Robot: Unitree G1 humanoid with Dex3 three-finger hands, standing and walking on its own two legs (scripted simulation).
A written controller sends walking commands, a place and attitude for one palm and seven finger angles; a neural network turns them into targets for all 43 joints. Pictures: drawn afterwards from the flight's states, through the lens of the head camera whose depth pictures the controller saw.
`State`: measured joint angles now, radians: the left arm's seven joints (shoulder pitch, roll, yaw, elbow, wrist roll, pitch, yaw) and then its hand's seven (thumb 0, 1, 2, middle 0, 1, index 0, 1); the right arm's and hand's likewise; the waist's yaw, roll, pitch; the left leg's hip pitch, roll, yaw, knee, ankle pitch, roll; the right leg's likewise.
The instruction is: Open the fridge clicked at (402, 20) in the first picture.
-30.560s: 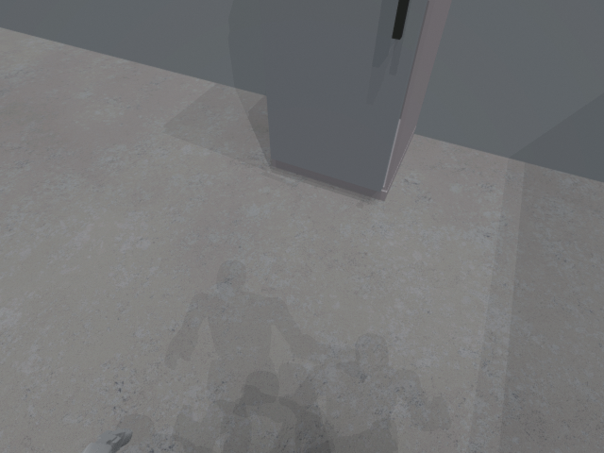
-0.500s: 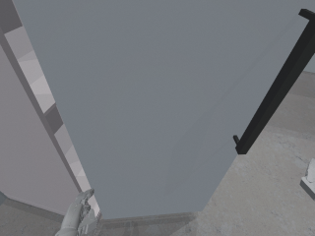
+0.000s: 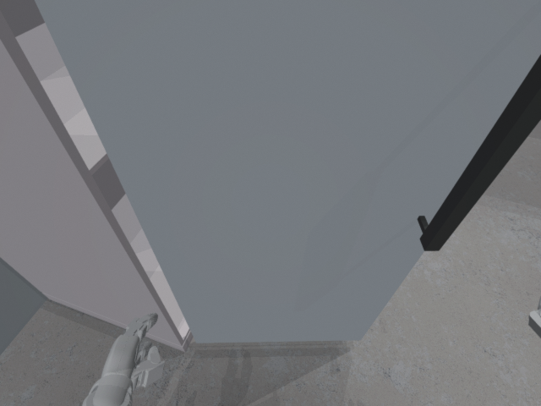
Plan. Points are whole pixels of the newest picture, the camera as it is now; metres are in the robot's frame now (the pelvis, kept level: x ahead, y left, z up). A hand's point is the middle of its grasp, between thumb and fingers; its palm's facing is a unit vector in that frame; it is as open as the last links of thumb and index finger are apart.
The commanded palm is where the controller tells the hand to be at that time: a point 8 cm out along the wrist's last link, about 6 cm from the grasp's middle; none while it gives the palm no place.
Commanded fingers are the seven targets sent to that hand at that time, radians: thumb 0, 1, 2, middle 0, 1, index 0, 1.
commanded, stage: step back with the hand held close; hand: right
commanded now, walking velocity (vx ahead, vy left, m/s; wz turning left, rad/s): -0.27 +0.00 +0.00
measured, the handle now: (480, 150) +0.41 -0.26 +0.19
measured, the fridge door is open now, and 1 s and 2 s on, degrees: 70 70 70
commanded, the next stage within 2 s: stop stepping back and stand still in 1.02 s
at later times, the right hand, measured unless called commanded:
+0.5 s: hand out of the picture +0.08 -0.30 +0.15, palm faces +0.45 +0.78 -0.44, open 7.4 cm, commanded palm +0.03 -0.33 +0.17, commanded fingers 0.00 -0.90 -0.90 0.20 0.30 0.20 0.30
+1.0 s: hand out of the picture +0.01 -0.33 +0.17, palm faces +0.41 +0.83 -0.37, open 7.4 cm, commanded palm -0.03 -0.37 +0.17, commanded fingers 0.00 -0.90 -0.90 0.20 0.30 0.20 0.30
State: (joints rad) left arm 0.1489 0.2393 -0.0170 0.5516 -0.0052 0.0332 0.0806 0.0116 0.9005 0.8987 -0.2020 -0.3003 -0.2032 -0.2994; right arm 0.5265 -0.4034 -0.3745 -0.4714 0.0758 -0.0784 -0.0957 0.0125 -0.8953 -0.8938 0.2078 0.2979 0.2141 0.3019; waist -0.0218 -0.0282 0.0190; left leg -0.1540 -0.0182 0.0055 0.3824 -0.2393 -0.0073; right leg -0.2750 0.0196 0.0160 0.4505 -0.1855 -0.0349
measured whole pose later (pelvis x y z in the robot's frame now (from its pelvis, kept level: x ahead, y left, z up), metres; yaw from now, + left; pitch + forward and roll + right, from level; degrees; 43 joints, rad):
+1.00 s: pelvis -0.18 -0.07 -0.03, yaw +2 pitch -1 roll +6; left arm 0.16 0.18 -0.03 0.68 0.01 -0.11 0.07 0.01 0.90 0.90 -0.20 -0.30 -0.21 -0.30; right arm 0.45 -0.46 -0.39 -0.55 0.06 -0.24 -0.09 0.01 -0.89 -0.89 0.21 0.30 0.22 0.30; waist -0.08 -0.02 -0.03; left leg -0.06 -0.06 0.00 0.52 -0.43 -0.04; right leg -0.53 0.00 -0.04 0.51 0.04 -0.04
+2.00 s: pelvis -0.48 -0.23 -0.02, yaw -3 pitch -2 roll +0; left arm 0.26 0.18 -0.01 0.62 0.00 -0.14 0.04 0.01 0.90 0.90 -0.20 -0.30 -0.20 -0.30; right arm 0.53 -0.41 -0.40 -0.54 0.03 -0.20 -0.14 0.02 -0.89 -0.89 0.21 0.30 0.21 0.30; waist 0.01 0.03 0.02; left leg -0.29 -0.01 0.07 0.63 -0.30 0.03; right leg -0.30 -0.04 0.00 0.67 -0.37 0.00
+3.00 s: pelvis -0.48 -0.28 -0.01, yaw -4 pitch +1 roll +0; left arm 0.18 0.29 -0.01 0.82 0.03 0.00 -0.01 0.01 0.90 0.90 -0.20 -0.30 -0.20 -0.30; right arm 0.27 -0.21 0.02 0.70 -0.02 0.06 0.01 0.01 -0.91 -0.89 0.20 0.30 0.20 0.30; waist 0.03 -0.01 0.01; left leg -0.29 0.02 0.02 0.59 -0.32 0.00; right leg -0.31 0.06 -0.03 0.57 -0.29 -0.06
